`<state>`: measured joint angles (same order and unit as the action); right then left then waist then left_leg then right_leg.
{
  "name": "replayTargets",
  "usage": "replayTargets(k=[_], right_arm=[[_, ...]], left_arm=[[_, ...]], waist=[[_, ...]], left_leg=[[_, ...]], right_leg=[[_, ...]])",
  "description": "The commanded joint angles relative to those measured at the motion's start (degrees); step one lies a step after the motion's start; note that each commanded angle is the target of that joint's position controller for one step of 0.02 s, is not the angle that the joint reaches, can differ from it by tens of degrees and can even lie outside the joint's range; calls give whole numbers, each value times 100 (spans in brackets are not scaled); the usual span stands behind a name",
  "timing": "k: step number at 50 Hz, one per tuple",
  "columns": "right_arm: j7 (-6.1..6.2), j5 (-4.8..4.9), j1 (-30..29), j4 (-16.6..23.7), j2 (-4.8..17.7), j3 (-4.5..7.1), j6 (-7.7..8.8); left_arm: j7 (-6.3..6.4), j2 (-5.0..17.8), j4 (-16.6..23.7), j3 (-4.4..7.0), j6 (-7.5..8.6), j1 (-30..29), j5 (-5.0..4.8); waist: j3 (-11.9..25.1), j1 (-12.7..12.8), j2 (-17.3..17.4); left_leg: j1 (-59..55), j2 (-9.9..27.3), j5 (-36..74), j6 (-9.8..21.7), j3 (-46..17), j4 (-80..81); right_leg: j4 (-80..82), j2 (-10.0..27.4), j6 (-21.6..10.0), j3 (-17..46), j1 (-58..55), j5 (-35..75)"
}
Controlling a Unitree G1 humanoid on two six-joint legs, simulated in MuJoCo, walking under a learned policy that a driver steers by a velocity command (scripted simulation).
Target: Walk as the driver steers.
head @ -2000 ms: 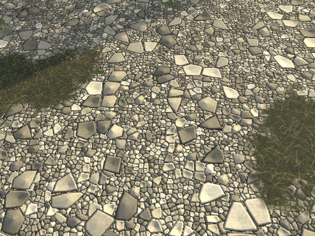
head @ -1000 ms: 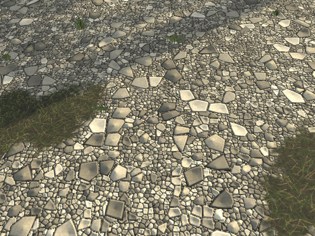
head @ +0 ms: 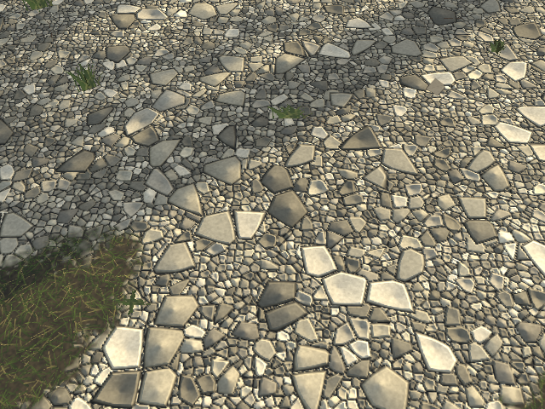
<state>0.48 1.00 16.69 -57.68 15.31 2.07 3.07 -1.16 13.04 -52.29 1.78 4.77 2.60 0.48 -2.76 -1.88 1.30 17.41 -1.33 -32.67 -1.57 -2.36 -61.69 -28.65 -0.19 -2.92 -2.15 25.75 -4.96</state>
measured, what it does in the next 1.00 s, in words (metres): walks ahead, turning left: left foot, then right foot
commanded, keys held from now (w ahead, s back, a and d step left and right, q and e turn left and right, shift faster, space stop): no key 0.02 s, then q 0.72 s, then w+q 0.04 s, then w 0.22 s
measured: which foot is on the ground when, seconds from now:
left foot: up 0.00-0.32, down 0.34-0.80, up 0.82-1.00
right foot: down 0.00-0.34, up 0.36-0.78, down 0.80-1.00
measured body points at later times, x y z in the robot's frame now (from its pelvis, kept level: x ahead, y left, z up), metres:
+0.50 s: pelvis +0.06 +0.03 +0.02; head +0.09 +0.07 +0.46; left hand +0.16 +0.34 -0.11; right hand +0.19 -0.24 -0.09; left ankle +0.05 +0.12 -0.73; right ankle +0.09 -0.11 -0.65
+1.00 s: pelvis +0.12 +0.01 +0.02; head +0.14 +0.00 +0.47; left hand +0.03 +0.29 -0.10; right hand +0.37 -0.18 -0.09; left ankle +0.07 +0.15 -0.66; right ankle +0.14 -0.11 -0.73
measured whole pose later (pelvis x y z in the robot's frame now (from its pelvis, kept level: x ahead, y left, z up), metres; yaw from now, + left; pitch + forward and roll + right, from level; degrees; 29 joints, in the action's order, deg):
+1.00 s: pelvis +0.12 +0.01 +0.02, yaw +27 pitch +2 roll +0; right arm 1.0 0.5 10.0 -45.9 18.1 5.0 1.4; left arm 1.3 15.2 -53.4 4.0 3.7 15.5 -0.3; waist 1.1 2.6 2.1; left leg 30.2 -0.2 -16.3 -1.0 -3.8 -54.9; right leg -17.6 -0.2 -1.2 1.4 7.4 -12.3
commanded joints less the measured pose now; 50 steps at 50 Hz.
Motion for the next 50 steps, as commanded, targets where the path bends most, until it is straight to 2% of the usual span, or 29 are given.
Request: replayTargets(k=[1, 3, 4, 6, 8, 10, 13, 15, 16, 17, 18, 19, 20, 21, 22, 23, 25, 28, 31, 35, 37, 38, 39, 40, 41, 42, 43, 45, 50], right_arm=[[147, -25, 170, 222, 518, 151, -144], [204, -49, 435, 121, 169, 79, -281], [226, -59, 447, 114, 122, 64, -314], [231, -55, 230, 244, 318, 111, -379], [207, -49, -55, 405, 496, 181, -463], [191, -48, -341, 561, 524, 230, -519], [146, -36, -451, 664, 454, 279, -507], [89, -49, -202, 605, 407, 318, -478], [62, -93, -98, 600, 508, 363, -470], [83, -127, -52, 683, 930, 471, -457], [138, -114, -143, 892, 1502, 565, -457], [103, -301, 162, 872, 1352, 519, -330], [108, -278, -98, 929, 1251, 512, -209], [125, -155, -502, 1043, 1193, 524, -153], [138, -54, -716, 1147, 1063, 493, -150], [156, -14, -747, 1181, 967, 460, -166], [188, -35, -530, 1172, 918, 448, -211], [236, -16, -376, 1182, 1048, 502, -265], [248, -24, -489, 1269, 1190, 555, -328], [210, -24, -732, 1389, 1194, 561, -395], [215, 2, -897, 1469, 1171, 545, -435], [231, 45, -1029, 1527, 1128, 522, -462], [249, 62, -1111, 1591, 1025, 477, -484], [254, -7, -889, 1601, 678, 370, -493], [219, -16, -572, 1639, 364, 307, -428], [194, -3, -736, 1801, 751, 382, -300], [167, 26, -837, 1726, 1092, 468, -237], [136, -58, -678, 1528, 998, 479, -216], [10, -59, -1304, 1684, 524, 308, 32]], left_arm=[[74, 566, 131, 67, -39, 141, 46], [83, 590, 69, 78, -55, -55, 179], [105, 654, 48, 98, -54, -61, 203], [192, 978, 50, 197, -106, -2, 127], [302, 1151, 67, 263, -223, 49, 46], [393, 1148, 80, 289, -330, 62, 10], [475, 1144, 92, 326, -431, 40, -51], [496, 1155, 109, 345, -502, -86, -142], [493, 1062, 62, 339, -533, 24, -195], [468, 814, 42, 301, -563, 284, -140], [471, 602, 306, 255, -547, 44, 56], [466, 681, 487, 279, -515, -495, 76], [441, 827, 458, 337, -506, -360, -36], [442, 934, 329, 392, -500, -160, -71], [473, 1032, 262, 434, -498, -129, -31], [477, 1038, 264, 451, -486, -158, -2], [456, 877, 290, 430, -447, -153, -54], [448, 755, 358, 381, -412, -329, -101], [400, 788, 397, 368, -394, -396, -120], [325, 907, 397, 390, -334, -192, -148], [265, 967, 361, 410, -275, 58, -162], [222, 987, 303, 429, -239, 330, -171], [196, 1037, 233, 464, -224, 569, -172], [213, 1290, 187, 527, -241, 839, -98], [267, 1665, 211, 569, -297, 922, -12], [222, 1655, 253, 560, -229, 899, 148], [224, 1312, 389, 483, -153, 640, 105], [259, 1012, 414, 387, -94, 451, -73], [260, 1131, 159, 382, 19, 1178, -110]], waist=[[956, 79, -514], [850, -130, -767], [900, -138, -822], [1058, -61, -818], [963, 40, -795], [681, 116, -778], [513, 91, -679], [564, -118, -628], [523, -169, -472], [466, -24, 532], [222, 103, 1739], [473, -218, 1323], [487, 13, 906], [496, 193, 599], [573, 216, 446], [658, 229, 398], [836, 206, 408], [820, 85, 551], [774, 28, 697], [759, 63, 820], [805, 177, 868], [918, 348, 815], [932, 485, 691], [1165, 440, -43], [1056, 161, -1343], [726, 277, -1563], [398, 252, -1094], [139, 167, -1058], [-58, 526, -855]], left_leg=[[962, 646, 289, -97, -211, -90], [109, 588, 530, -133, -7, 889], [-110, 550, 661, -131, 57, 1254], [-196, 471, 1194, -86, 193, 1547], [-13, 486, 1288, -18, 252, 1467], [258, 531, 1119, 65, 276, 1411], [266, 497, 1094, 179, 405, 1846], [-250, 314, 1654, 325, 633, 2759], [-479, 287, 2086, 485, 498, 3344], [-774, 1019, 2979, 841, -689, 4223], [-1153, 2158, 4483, 1761, -2468, 4455], [-985, 2315, 4422, 2258, -2810, 4577], [-1047, 2012, 4411, 2046, -2288, 4487], [-1123, 1702, 4345, 1677, -1836, 4344], [-1197, 1588, 4366, 1466, -1668, 4277], [-1176, 1505, 4633, 1420, -1556, 4228], [-1332, 1388, 4899, 1458, -1475, 4173], [-1590, 1298, 4620, 1440, -1581, 4142], [-1305, 1241, 4235, 1446, -1764, 4164], [-1058, 1172, 4335, 1409, -2147, 4070], [-1062, 1081, 4481, 1297, -2338, 3909], [-933, 933, 3901, 1153, -2339, 3821], [-552, 681, 2999, 927, -2240, 3653], [242, 244, 1432, 632, -1742, 2788], [1653, -713, -371, 376, -765, 1644], [2311, -363, -300, 339, -845, 716], [2363, -83, 221, 337, -920, 312], [2411, 71, 966, 173, -715, 181], [2263, 417, 2016, -30, 19, 1122]], right_leg=[[1031, 1532, -1113, 1478, -1463, 1995], [1274, 1302, -1012, 943, -675, 1753], [1299, 1279, -1040, 791, -590, 1762], [1378, 1444, -1134, 804, -738, 1304], [1558, 1627, -1158, 889, -805, 192], [1685, 1736, -1110, 923, -829, -611], [1505, 1764, -992, 743, -1048, -549], [1069, 1607, -763, 414, -1064, -227], [628, 1404, -482, 192, -1005, -324], [-625, 881, 45, -426, -529, -925], [-1873, -133, 588, -699, 961, -2837], [-3024, -248, 545, 197, 1123, -3365], [-3454, -103, 489, 496, 1249, -2933], [-3472, -6, 469, 562, 1326, -2436], [-3388, 61, 485, 591, 1356, -2150], [-3401, 56, 525, 585, 1220, -1928], [-3212, -37, 587, 561, 1078, -1641], [-2260, -76, 675, 602, 1015, -1458], [-1600, -139, 740, 621, 519, -1374], [-960, -222, 712, 667, -99, -1488], [-339, -241, 647, 668, -496, -1329], [305, -221, 576, 604, -952, -908], [975, -92, 476, 559, -1585, -346], [1191, 834, 162, 1360, -2512, -547], [1322, 1840, -579, 2833, -3100, -930], [1759, 2407, -1221, 3894, -2617, -2161], [1895, 2123, -1156, 3517, -2346, -2999], [2011, 1563, -725, 2684, -2250, -2975], [2237, 1274, -759, 1696, -2229, -1596]])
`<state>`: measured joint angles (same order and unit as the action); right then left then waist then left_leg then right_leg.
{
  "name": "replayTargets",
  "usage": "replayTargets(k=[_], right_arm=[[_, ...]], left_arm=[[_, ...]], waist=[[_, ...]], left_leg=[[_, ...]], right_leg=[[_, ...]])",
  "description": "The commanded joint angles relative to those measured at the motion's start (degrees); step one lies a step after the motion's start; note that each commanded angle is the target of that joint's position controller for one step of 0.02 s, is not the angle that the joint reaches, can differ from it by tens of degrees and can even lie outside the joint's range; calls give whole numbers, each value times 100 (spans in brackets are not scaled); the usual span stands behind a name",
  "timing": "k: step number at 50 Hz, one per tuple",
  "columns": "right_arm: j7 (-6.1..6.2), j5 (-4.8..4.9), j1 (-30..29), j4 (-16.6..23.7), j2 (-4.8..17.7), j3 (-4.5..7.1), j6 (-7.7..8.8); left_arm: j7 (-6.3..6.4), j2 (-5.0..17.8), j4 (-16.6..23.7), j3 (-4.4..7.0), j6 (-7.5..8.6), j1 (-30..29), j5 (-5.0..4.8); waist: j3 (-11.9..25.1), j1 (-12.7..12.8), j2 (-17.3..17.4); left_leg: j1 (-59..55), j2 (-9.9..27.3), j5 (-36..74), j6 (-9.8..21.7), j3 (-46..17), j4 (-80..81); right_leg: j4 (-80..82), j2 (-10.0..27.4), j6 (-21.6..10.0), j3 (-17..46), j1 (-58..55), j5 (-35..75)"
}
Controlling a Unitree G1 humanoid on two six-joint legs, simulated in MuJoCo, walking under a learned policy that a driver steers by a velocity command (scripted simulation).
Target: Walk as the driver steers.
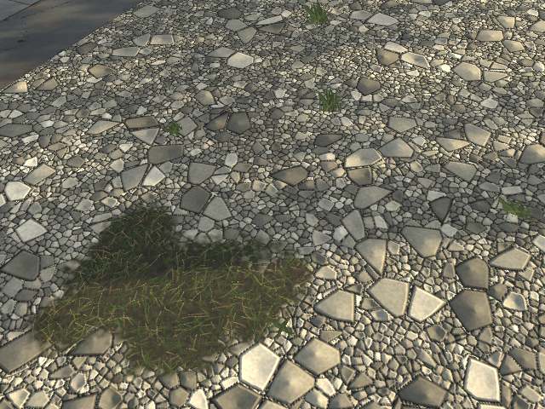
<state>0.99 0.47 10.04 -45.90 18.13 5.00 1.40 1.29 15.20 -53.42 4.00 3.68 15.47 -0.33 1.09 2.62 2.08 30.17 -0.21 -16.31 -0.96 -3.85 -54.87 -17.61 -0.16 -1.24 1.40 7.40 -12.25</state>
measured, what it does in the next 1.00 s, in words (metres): walks ahead: left foot, then right foot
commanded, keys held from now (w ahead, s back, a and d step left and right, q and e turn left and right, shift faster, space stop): w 1.00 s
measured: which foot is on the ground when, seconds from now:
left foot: up 0.00-0.20, down 0.22-0.74, up 0.76-1.00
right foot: down 0.00-0.22, up 0.24-0.70, down 0.72-1.00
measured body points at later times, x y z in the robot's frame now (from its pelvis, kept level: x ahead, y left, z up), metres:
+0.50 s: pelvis +0.19 +0.07 +0.00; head +0.21 +0.09 +0.45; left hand +0.35 +0.34 -0.12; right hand +0.22 -0.20 -0.12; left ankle +0.13 +0.16 -0.75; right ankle +0.33 -0.10 -0.68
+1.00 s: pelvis +0.49 +0.02 +0.00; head +0.51 +0.02 +0.45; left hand +0.53 +0.30 -0.13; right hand +0.64 -0.25 -0.11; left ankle +0.59 +0.20 -0.68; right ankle +0.48 -0.06 -0.75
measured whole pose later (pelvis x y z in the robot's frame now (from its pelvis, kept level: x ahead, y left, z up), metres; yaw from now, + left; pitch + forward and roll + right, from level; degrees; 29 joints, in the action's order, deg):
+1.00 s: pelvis +0.49 +0.02 +0.00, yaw +1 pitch +1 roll -2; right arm 0.6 0.3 9.9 -45.4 17.0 3.3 3.9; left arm -1.5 15.3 -51.1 3.0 5.2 17.5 0.2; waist -1.4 2.7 2.4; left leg 38.1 8.2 -8.6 -0.4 -2.6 -53.9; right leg -15.0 -4.4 -4.4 -3.3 7.3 -8.8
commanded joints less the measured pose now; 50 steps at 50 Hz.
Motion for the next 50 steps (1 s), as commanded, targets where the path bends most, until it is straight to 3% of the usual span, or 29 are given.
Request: replayTargets(k=[1, 3, 7, 9, 10, 11, 12, 13, 14, 15, 17, 19, 21, 23, 26, 29, 32, 34, 35, 36, 37, 38, 39, 40, 41, 42, 43, 45, 50], right_arm=[[-56, 0, -784, 560, 161, -26, 232], [-93, 41, -988, 645, 73, -84, 282], [-169, 129, -982, 682, 240, -74, 307], [-171, 132, -507, 532, 327, -19, 304], [-132, 151, 62, 361, 488, 77, 288], [-76, 146, 921, 176, 792, 210, 285], [-41, 35, 1585, 90, 1452, 356, 237], [-114, 10, 1752, 34, 1198, 277, 287], [-158, -9, 1296, 114, 832, 139, 336], [-183, -25, 957, 198, 563, 60, 363], [-218, -57, 516, 267, 342, -24, 386], [-208, -59, 477, 251, 385, -9, 408], [-178, -47, 597, 178, 472, 19, 436], [-138, -28, 708, 97, 519, 24, 428], [-79, 5, 982, -41, 599, 29, 421], [-60, 49, 1343, -239, 647, 35, 388], [-33, 76, 1437, -353, 702, 63, 297], [-9, 49, 1377, -359, 832, 95, 228], [2, 28, 1304, -352, 839, 85, 175], [24, -12, 1314, -297, 728, 19, 148], [-21, -78, 1912, -128, 163, -158, 229], [-69, 3, 2104, -277, -68, -252, 363], [-107, 172, 1500, -129, 585, -78, 476], [-115, 256, 962, 49, 657, -71, 534], [-87, 186, 707, 103, 578, -77, 537], [-56, 88, 697, 82, 551, -33, 483], [-56, 60, 870, 35, 426, -44, 410], [-36, 33, 997, 6, 207, -83, 286], [-52, -43, 38, 323, 143, -126, 296]], left_arm=[[9, 970, 262, 170, 131, -44, -37], [-21, 1117, 247, 200, 127, 70, -54], [-117, 1234, 190, 229, 82, 314, -146], [-130, 1186, 183, 206, 37, 281, -186], [-131, 1059, 184, 152, 38, 275, -149], [-144, 753, 244, 43, 62, 190, -75], [-141, 239, 551, -115, 168, 267, 26], [-116, 596, 604, -34, 278, 97, -81], [-148, 946, 657, 68, 326, -19, -217], [-168, 935, 632, 65, 334, -126, -235], [-175, 821, 614, 86, 284, -214, -86], [-220, 606, 606, 46, 195, -177, -52], [-222, 550, 695, 31, 135, -368, -15], [-229, 459, 853, -13, 126, -753, 19], [-291, 325, 1077, -102, 163, -1446, -15], [-373, 349, 1285, -136, 189, -1938, -55], [-469, 492, 1428, -114, 227, -2083, -62], [-470, 702, 1367, -26, 230, -1687, -54], [-434, 889, 1192, 83, 221, -1012, -53], [-371, 1161, 937, 205, 202, -43, -33], [-313, 1720, 820, 335, 175, 770, 103], [-338, 1457, 706, 263, 145, 925, -3], [-325, 1119, 745, 149, 131, 566, -63], [-294, 943, 830, 100, 121, 153, -42], [-299, 805, 860, 52, 139, -209, 6], [-310, 634, 897, 5, 178, -436, 74], [-320, 608, 897, 0, 198, -537, 118], [-334, 662, 821, 22, 270, -524, 67], [-208, 891, 637, 82, 253, -207, 19]], waist=[[-423, 138, -956], [-417, 215, -1040], [-463, 164, -1058], [-368, -175, -939], [-126, -467, -851], [414, -887, -428], [1071, -949, 1204], [1130, -1029, 1224], [432, -823, 873], [102, -690, 691], [-307, -441, 478], [-324, -295, 415], [-352, -272, 231], [-434, -337, 156], [-581, -551, 166], [-708, -672, 118], [-659, -562, 152], [-284, -291, 352], [171, 91, 394], [848, 507, 333], [1885, 408, -757], [2586, 353, -1658], [1681, 443, -1210], [891, 331, -880], [336, 116, -432], [114, -93, -455], [60, -256, -581], [-29, -398, -594], [-348, -209, -451]], left_leg=[[784, 329, 460, -106, 258, 835], [264, 298, 472, -88, 417, 1554], [-574, 192, 463, 83, 606, 2309], [-1469, 84, 663, 262, 695, 2764], [-2306, -3, 597, 393, 689, 2903], [-3495, 505, 441, 635, 36, 3042], [-5032, 1972, -290, 1377, -2257, 3474], [-4777, 2371, -1089, 1836, -3674, 4119], [-4297, 2203, -1296, 1677, -3070, 4176], [-3814, 1869, -1065, 1502, -2369, 4262], [-3014, 1470, 8, 1316, -1509, 4540], [-2690, 1311, 908, 1315, -1029, 4719], [-2650, 1260, 1601, 1368, -694, 4794], [-2535, 1166, 1886, 1332, -370, 4839], [-2325, 1023, 1756, 1211, -13, 4959], [-2739, 1226, 1753, 1189, -10, 4874], [-3457, 1490, 2412, 1073, -38, 4461], [-3741, 1489, 4082, 957, 14, 3816], [-3684, 1320, 5042, 850, 174, 2963], [-2950, 1062, 4748, 670, 337, 1716], [-754, 378, 2421, 321, 511, -571], [442, -380, -1568, 159, -109, -1938], [1109, 1, -1504, 259, -446, -2370], [1255, 303, -1044, 332, -225, -2226], [1078, 573, -584, 326, -78, -1782], [732, 765, -298, 318, -90, -1409], [399, 844, -140, 294, -109, -1278], [226, 922, -14, 197, -46, -956], [679, 928, 1550, -11, 105, 738]], right_leg=[[1117, 1242, -925, 1198, -348, -650], [1085, 1239, -925, 976, -142, -391], [898, 1444, -976, 958, 101, -377], [530, 1425, -837, 837, 336, -97], [-32, 1266, -695, 642, 577, 545], [-1423, 876, -415, 175, 1085, 813], [-3626, 157, 32, -525, 2934, -640], [-4764, 29, 41, 100, 3660, -1977], [-5187, 420, -114, 286, 4068, -1637], [-5118, 637, -202, 224, 3992, -1106], [-4572, 880, -178, 205, 3639, -414], [-4310, 895, -83, 114, 3381, 14], [-3849, 859, 56, 61, 3504, 451], [-3076, 789, 156, 16, 3452, 1005], [-1973, 556, 148, -197, 2999, 1833], [-1438, 423, 35, -178, 2954, 1975], [-1128, 350, -191, -138, 2987, 1453], [-1136, 76, -361, -358, 2267, 937], [-1059, -127, -519, -546, 1329, 902], [-1241, 110, -744, -321, -259, 1104], [-1379, 1659, -1545, 1937, -2734, 739], [-301, 2365, -2071, 4179, -3473, -221], [-20, 2122, -1730, 3666, -2861, -803], [108, 1913, -1504, 2796, -1950, -641], [317, 1687, -1380, 2190, -986, -145], [485, 1467, -1281, 1767, -366, 281], [664, 1367, -1284, 1555, 25, 453], [953, 1308, -1382, 1201, 431, 772], [1183, 1051, -1234, 427, 377, 1305]])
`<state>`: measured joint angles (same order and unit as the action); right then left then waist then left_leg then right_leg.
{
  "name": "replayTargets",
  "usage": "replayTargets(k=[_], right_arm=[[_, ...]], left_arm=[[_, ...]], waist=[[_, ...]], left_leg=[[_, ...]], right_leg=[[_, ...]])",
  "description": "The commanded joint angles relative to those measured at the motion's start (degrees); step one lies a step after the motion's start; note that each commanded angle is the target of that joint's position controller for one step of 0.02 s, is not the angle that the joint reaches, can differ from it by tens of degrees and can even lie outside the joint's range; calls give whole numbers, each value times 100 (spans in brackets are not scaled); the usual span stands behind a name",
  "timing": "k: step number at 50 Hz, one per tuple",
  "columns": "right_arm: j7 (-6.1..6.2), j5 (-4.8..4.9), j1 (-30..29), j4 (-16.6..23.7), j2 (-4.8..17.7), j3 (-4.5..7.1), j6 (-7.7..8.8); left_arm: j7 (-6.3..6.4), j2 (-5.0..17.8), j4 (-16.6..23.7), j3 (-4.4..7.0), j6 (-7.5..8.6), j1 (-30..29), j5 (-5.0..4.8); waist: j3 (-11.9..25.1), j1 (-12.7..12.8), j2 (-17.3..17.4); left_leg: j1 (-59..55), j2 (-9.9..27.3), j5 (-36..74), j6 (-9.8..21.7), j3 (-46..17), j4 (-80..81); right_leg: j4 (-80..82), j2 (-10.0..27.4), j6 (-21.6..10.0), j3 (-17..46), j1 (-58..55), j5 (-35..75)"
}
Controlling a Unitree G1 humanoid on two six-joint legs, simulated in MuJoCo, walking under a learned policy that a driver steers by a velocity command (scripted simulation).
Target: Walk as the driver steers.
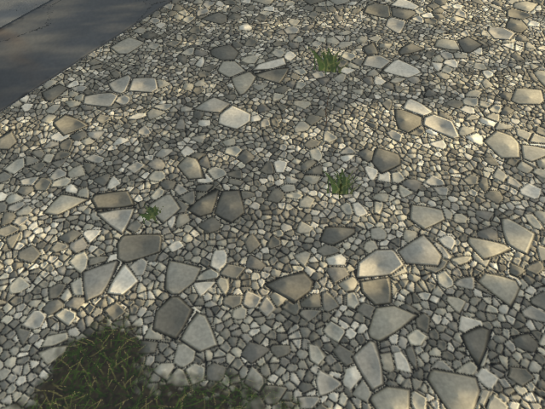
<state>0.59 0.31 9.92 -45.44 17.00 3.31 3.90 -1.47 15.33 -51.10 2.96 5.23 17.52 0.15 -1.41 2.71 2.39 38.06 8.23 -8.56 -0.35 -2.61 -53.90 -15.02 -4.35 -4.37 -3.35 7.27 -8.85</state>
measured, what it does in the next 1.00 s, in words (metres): walks ahead: left foot, then right foot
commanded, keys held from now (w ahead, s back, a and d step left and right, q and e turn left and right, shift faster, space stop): w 0.04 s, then w+e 0.04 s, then no key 0.92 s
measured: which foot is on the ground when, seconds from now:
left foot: up 0.00-0.20, down 0.22-1.00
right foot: down 0.00-0.24, up 0.26-0.54, down 0.56-1.00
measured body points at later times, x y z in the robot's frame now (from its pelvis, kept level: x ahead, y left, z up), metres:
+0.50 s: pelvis +0.21 +0.06 -0.01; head +0.24 +0.07 +0.44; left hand +0.31 +0.33 -0.14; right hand +0.33 -0.20 -0.13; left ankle +0.28 +0.15 -0.75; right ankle +0.23 -0.10 -0.72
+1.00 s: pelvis +0.27 +0.03 -0.01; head +0.28 +0.03 +0.44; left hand +0.36 +0.29 -0.15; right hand +0.35 -0.23 -0.15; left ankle +0.28 +0.15 -0.75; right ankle +0.25 -0.09 -0.75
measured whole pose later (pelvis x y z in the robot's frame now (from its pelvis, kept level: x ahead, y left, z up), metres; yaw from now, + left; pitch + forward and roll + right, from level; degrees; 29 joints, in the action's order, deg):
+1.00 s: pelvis +0.27 +0.03 -0.01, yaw -2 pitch -1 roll +0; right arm 1.4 -0.2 8.1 -58.6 14.1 2.1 -0.3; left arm 1.8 13.1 -57.2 1.7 0.2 10.4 0.1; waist -2.2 -0.1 -0.2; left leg 12.6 0.6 -14.5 0.0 2.0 -28.4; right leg -29.3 1.4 0.8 0.2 10.5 -17.6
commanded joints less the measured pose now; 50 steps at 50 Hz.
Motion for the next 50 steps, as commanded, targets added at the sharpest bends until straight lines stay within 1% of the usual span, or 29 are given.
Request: replayTargets(k=[1, 2, 4, 5, 7, 9, 10, 11, 12, 13, 14, 15, 16, 17, 18, 20, 22, 23, 25, 27, 28, 29, 30, 31, 32, 33, 36, 41, 50], right_arm=[[-37, -20, -161, 324, 200, 15, 75], [-64, -7, -388, 375, 150, -12, 100], [-113, 24, -846, 524, 142, -33, 136], [-146, 26, -961, 575, 156, -37, 158], [-223, -11, -1056, 643, 239, -16, 215], [-261, -48, -750, 579, 425, 55, 245], [-250, -83, -273, 428, 543, 117, 257], [-216, -139, 322, 247, 807, 213, 276], [-171, -275, 937, 183, 1229, 278, 263], [-183, -238, 1017, 115, 1209, 243, 166], [-223, -95, 1091, 144, 857, 176, 83], [-219, -38, 652, 181, 729, 129, 51], [-202, -58, 193, 218, 553, 60, 36], [-194, -93, -154, 234, 373, -1, 30], [-195, -165, -370, 205, 324, -16, 32], [-193, -242, -633, 139, 334, -7, 45], [-153, -217, -641, 31, 406, 15, 30], [-132, -187, -601, -30, 446, 24, 4], [-98, -132, -651, -115, 463, 9, -72], [-88, -93, -630, -212, 311, -59, -131], [-89, -113, -458, -318, 177, -112, -144], [-86, -161, -303, -368, 184, -112, -154], [-56, -143, -64, -392, 146, -98, -186], [-14, -160, -213, -432, 249, -86, -214], [18, -132, -229, -450, 256, -71, -240], [47, -121, -187, -513, 225, -75, -265], [49, -122, -125, -650, 240, -61, -263], [43, -63, -193, -839, 239, -44, -286], [110, -42, -166, -1170, 301, -23, -389]], left_arm=[[87, 910, 379, 189, 82, -334, -45], [100, 954, 338, 195, 67, -217, -65], [111, 1032, 201, 214, 20, 153, -124], [122, 1032, 154, 210, -27, 213, -124], [160, 1044, 86, 218, -130, 312, -106], [201, 1083, 68, 233, -205, 221, -96], [219, 1090, 107, 231, -231, 41, -107], [225, 951, 134, 178, -234, 83, -75], [223, 597, 279, 42, -202, 338, 102], [170, 117, 54, -108, -162, 1337, 31], [157, 728, -85, 32, -168, 1222, -107], [171, 923, 79, 100, -209, 620, -219], [226, 837, 158, 89, -280, 250, -173], [277, 784, 182, 111, -377, 88, -95], [309, 679, 170, 105, -480, 165, -66], [364, 437, 94, 52, -593, 354, -38], [395, 377, 96, 18, -623, 235, 5], [395, 416, 93, 25, -644, 168, 11], [375, 468, 72, 47, -685, 55, 23], [355, 465, 72, 55, -696, -81, 108], [364, 552, 142, 59, -687, -193, 159], [392, 831, 230, 97, -669, -303, 135], [390, 1020, 131, 158, -648, -482, 48], [359, 717, 128, 109, -593, -575, 44], [345, 533, 85, 53, -533, -623, 90], [328, 508, 67, 41, -476, -687, 95], [321, 526, -64, 38, -374, -555, 26], [341, 529, -225, 26, -404, -521, 2], [343, 473, -473, 9, -466, -603, -5]], waist=[[-130, -139, -473], [-160, -44, -456], [-241, 148, -419], [-300, 163, -433], [-200, 151, -539], [99, -81, -728], [366, -379, -743], [813, -633, -562], [1739, -675, 275], [2572, -378, 1523], [2711, -628, 866], [1840, -592, 555], [1307, -456, 169], [949, -298, 87], [827, -106, 288], [793, 70, 510], [915, 24, 528], [973, -15, 506], [865, -12, 441], [547, 19, 330], [333, -20, 176], [114, -200, -200], [-12, -480, -917], [-108, -350, -906], [-95, -379, -919], [-70, -394, -890], [188, -324, -635], [347, -255, -381], [290, -275, -236]], left_leg=[[-223, 5, 1097, -67, 63, 1076], [-346, -86, 1349, -64, 157, 1446], [-444, -231, 1499, -90, 201, 1894], [-394, -299, 1494, -69, 200, 2119], [-474, -452, 1362, 45, 199, 2451], [-956, -580, 1166, 214, 173, 2626], [-1604, -717, 1310, 336, 282, 2827], [-2615, -603, 2312, 502, 277, 2941], [-4414, 523, 4648, 934, -751, 2300], [-5861, 1740, 5323, 1963, -2426, 2327], [-5543, 1488, 4225, 1890, -2550, 2642], [-4861, 1248, 3513, 1666, -1924, 2863], [-4086, 999, 3074, 1501, -1553, 3091], [-3328, 847, 2762, 1427, -1264, 3317], [-2663, 690, 2538, 1345, -1015, 3535], [-2025, 456, 2475, 1344, -557, 3743], [-1969, 404, 2196, 1358, -400, 3793], [-1992, 417, 1747, 1346, -409, 3837], [-1809, 354, 312, 1214, -417, 3915], [-1461, 94, -1390, 863, -382, 3947], [-1340, -64, -1941, 591, -357, 3895], [-1354, -351, -2077, 345, -180, 3627], [-1783, -673, -1589, 184, 192, 3491], [-2266, -697, -1151, 114, 267, 3235], [-2480, -680, -855, 146, 281, 3122], [-2567, -648, -618, 193, 262, 3065], [-2628, -616, 59, 243, 259, 2973], [-2771, -597, 710, 216, 281, 2849], [-2942, -564, 965, 178, 279, 2814]], right_leg=[[917, 1390, -842, 749, 383, 1009], [911, 1350, -788, 648, 351, 979], [809, 1429, -782, 770, 159, 848], [652, 1471, -760, 761, -52, 1119], [171, 1578, -626, 773, -515, 1890], [-357, 1652, -414, 847, -809, 2510], [-881, 1506, -267, 762, -806, 3050], [-1741, 1161, -40, 582, -573, 2980], [-3349, 713, 254, 371, 568, 1001], [-5112, 27, 571, 561, 2086, -3067], [-5593, 173, 573, 1216, 2263, -3208], [-5668, 397, 575, 1034, 2692, -2931], [-5389, 645, 627, 848, 2695, -2530], [-5013, 846, 667, 822, 2444, -2211], [-4614, 968, 694, 814, 1881, -1936], [-3806, 900, 755, 616, 1157, -1702], [-3049, 866, 748, 537, 784, -1292], [-2768, 848, 729, 507, 631, -975], [-2191, 797, 649, 420, 288, -422], [-1492, 732, 494, 354, -92, -11], [-1128, 937, 384, 600, -136, 177], [-888, 1255, 243, 904, 77, 208], [-821, 1167, 112, 887, 789, -964], [-610, 1038, 172, 859, 1249, -1512], [-531, 1013, 286, 835, 1374, -1450], [-570, 963, 383, 784, 1316, -1068], [-869, 912, 429, 683, 823, -26], [-1060, 853, 366, 595, 503, 720], [-1028, 762, 354, 492, 395, 922]])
